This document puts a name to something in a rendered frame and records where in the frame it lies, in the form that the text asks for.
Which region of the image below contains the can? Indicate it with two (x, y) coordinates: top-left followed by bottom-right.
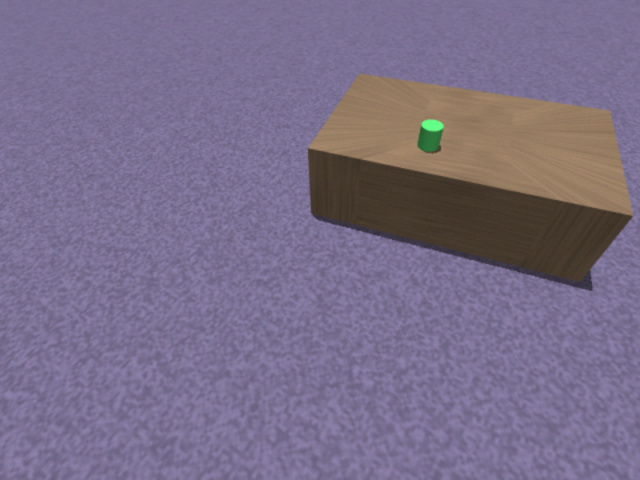
(418, 120), (444, 152)

